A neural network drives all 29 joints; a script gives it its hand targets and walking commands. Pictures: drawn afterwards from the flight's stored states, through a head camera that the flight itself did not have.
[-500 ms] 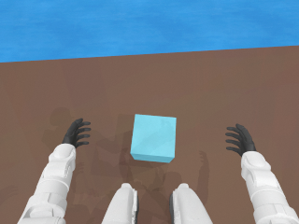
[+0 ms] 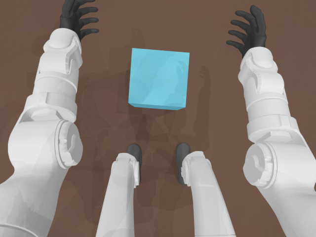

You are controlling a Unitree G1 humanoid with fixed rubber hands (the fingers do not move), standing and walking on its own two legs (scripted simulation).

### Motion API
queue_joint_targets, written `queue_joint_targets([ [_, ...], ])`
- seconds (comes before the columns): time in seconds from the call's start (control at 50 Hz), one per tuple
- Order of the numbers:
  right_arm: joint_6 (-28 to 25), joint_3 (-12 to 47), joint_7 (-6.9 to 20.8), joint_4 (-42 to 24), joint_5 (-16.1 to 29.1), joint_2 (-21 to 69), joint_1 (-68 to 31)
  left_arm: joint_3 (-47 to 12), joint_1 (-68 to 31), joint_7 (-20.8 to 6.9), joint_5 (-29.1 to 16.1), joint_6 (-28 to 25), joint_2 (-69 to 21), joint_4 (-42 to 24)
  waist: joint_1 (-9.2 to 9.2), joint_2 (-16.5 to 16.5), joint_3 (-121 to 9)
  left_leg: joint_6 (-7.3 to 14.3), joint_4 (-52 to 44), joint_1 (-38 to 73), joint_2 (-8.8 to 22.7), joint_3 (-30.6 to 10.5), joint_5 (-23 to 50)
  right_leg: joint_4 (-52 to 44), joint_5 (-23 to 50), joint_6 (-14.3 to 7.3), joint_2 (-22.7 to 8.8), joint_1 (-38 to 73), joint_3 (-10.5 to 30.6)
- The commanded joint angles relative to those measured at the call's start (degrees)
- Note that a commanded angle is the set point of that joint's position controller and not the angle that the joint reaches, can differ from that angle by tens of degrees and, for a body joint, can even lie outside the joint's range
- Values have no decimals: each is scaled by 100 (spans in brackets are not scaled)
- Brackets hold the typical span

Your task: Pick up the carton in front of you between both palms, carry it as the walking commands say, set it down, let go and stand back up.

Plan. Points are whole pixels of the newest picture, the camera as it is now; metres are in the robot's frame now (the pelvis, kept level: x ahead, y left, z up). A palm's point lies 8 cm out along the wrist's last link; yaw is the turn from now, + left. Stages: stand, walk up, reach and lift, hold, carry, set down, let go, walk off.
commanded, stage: reach and lift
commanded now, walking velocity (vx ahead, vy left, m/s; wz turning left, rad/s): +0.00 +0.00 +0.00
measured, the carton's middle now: (158, 83) +0.51 +0.00 -0.51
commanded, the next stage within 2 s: none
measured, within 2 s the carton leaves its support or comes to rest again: leaves its support in 1.68 s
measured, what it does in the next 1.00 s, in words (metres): lowers itself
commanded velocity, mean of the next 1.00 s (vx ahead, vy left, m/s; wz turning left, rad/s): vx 0.00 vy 0.00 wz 0.00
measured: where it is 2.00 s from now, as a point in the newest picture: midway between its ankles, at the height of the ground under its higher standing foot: (160, 172)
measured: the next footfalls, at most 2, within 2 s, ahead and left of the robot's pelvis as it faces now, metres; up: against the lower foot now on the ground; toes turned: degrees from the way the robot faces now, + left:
none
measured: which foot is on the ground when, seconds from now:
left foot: down 0.00-1.00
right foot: down 0.00-1.00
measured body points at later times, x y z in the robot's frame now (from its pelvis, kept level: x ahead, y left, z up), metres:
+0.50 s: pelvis -0.01 +0.00 -0.18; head +0.34 +0.01 +0.10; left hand +0.53 +0.19 -0.35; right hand +0.50 -0.20 -0.34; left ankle +0.09 +0.12 -0.60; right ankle +0.09 -0.13 -0.60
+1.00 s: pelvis -0.03 +0.00 -0.28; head +0.35 +0.01 -0.03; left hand +0.53 +0.17 -0.47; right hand +0.51 -0.20 -0.46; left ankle +0.09 +0.12 -0.60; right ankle +0.09 -0.13 -0.60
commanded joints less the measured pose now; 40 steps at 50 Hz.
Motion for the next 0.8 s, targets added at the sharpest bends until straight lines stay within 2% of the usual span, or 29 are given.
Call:
queue_joint_targets([
  [0.0,-368,-256,69,-562,-171,-539,-861,232,-1080,46,188,-304,481,-571,-35,395,-5789,-143,-330,3221,-396,38,1220,-313,1067,183,485,2252,-247],
  [0.08,-657,-357,159,-417,-251,-358,-551,329,-703,119,255,-530,173,-592,27,387,-5630,-129,299,2573,-365,-43,1913,265,1533,189,490,1305,-205],
  [0.16,-828,-310,178,-200,-201,-325,-206,249,-303,223,163,-665,14,-541,41,365,-5552,-137,1092,1803,-341,-103,2238,1059,1712,223,497,364,-195],
  [0.22,-919,-86,110,-232,27,-478,-177,69,-233,329,-61,-751,147,-675,66,360,-5909,-158,1731,1474,-335,-113,2411,1686,1859,236,493,-3,-191],
  [0.3,-970,422,-38,-512,521,-770,-352,-390,-382,496,-567,-820,490,-1034,109,318,-6729,-162,2522,1305,-315,-59,2490,2509,2059,245,478,55,-209],
  [0.36,-919,727,-143,-703,866,-934,-580,-696,-653,582,-914,-791,665,-1252,89,315,-7100,-161,3024,1193,-306,8,2220,3017,1873,241,462,75,-272],
  [0.44,-760,949,-280,-892,1198,-1167,-1108,-929,-1222,652,-1207,-665,939,-1410,75,361,-7254,-170,3481,960,-275,123,1375,3480,1235,200,435,140,-325],
  [0.54,-591,1021,-360,-285,1355,-1245,-1808,-1085,-1876,710,-1395,-526,1061,-696,87,342,-6129,-153,3801,78,-146,166,-66,3827,22,166,319,-325,-278],
  [0.6,-602,1049,-340,289,1343,-1258,-2167,-1177,-2179,694,-1447,-546,1060,-110,67,271,-5399,-124,4014,-393,-71,112,-581,4037,-405,167,247,-610,-221],
  [0.7,-768,1092,-294,1004,1340,-1341,-2653,-1286,-2568,662,-1500,-711,1203,591,106,189,-4702,-104,4412,-851,4,38,-662,4466,-442,174,208,-830,-144],
  [0.78,-932,1238,-302,1081,1482,-1461,-2989,-1438,-2873,678,-1650,-868,1367,600,126,204,-4983,-112,4753,-670,35,17,-226,4808,-23,179,196,-659,-126],
])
